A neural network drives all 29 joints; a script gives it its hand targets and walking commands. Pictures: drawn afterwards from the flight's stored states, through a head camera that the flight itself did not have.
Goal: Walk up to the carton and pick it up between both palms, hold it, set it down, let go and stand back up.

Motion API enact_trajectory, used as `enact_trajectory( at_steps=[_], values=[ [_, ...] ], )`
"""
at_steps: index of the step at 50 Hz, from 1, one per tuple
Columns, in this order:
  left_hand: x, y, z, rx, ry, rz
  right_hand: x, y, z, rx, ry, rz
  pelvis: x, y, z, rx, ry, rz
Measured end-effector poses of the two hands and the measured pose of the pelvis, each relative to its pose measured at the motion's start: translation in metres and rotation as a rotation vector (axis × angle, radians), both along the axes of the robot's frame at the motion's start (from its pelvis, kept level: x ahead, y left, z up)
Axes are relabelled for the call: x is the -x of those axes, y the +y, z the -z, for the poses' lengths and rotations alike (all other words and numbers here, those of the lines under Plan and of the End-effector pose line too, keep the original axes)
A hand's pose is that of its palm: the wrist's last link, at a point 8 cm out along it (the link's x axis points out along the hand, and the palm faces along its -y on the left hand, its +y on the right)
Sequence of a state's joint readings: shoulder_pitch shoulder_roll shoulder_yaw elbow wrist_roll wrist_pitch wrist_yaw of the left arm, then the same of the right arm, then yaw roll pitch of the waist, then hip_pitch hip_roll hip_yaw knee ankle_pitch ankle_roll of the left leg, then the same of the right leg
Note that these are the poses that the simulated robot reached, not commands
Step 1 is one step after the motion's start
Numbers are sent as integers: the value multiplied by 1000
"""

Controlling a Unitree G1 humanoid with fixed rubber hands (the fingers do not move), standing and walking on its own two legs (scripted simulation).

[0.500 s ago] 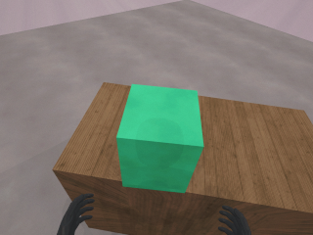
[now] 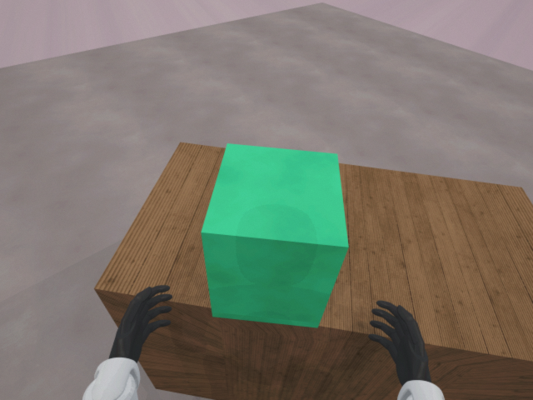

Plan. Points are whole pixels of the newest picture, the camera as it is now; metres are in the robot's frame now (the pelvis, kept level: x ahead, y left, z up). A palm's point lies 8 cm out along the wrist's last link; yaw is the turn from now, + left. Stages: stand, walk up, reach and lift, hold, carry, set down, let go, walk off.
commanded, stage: reach and lift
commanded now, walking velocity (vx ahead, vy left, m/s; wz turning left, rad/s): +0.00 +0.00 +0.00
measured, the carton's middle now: (273, 237) +0.40 +0.02 +0.01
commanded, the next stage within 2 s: none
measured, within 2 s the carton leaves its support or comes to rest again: neither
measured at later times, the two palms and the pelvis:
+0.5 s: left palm (134, 271) +0.27 +0.22 +0.07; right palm (414, 298) +0.28 -0.19 +0.05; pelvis +0.01 +0.00 +0.00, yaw +0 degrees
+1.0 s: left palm (145, 208) +0.35 +0.22 +0.12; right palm (416, 235) +0.35 -0.19 +0.11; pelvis +0.00 -0.01 +0.00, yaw +1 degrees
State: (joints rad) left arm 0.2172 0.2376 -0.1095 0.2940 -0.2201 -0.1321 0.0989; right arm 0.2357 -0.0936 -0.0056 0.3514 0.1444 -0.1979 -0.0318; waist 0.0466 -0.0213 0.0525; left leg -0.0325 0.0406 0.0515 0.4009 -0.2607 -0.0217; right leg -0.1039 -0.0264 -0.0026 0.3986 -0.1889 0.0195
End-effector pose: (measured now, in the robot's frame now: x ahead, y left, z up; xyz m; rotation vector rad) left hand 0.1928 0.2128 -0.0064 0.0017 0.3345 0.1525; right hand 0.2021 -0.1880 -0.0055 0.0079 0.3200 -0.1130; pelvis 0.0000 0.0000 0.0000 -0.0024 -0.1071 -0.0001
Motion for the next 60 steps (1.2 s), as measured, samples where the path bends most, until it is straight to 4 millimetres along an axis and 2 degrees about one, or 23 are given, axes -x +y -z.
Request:
enact_trajectory(
  at_steps=[18, 36, 60],
  values=[
    [-55, 7, -56, -7, -1, 21, -54, -1, -46, -28, -58, 25, -11, 3, -4, 7, 32, 1],
    [-110, 4, -96, 5, -24, 46, -109, -5, -84, -30, -116, 9, -10, -1, -5, 9, 68, -4],
    [-183, 3, -146, -2, -28, 49, -177, -4, -133, -34, -103, -12, -3, -9, -3, 9, 131, -15]
  ],
)
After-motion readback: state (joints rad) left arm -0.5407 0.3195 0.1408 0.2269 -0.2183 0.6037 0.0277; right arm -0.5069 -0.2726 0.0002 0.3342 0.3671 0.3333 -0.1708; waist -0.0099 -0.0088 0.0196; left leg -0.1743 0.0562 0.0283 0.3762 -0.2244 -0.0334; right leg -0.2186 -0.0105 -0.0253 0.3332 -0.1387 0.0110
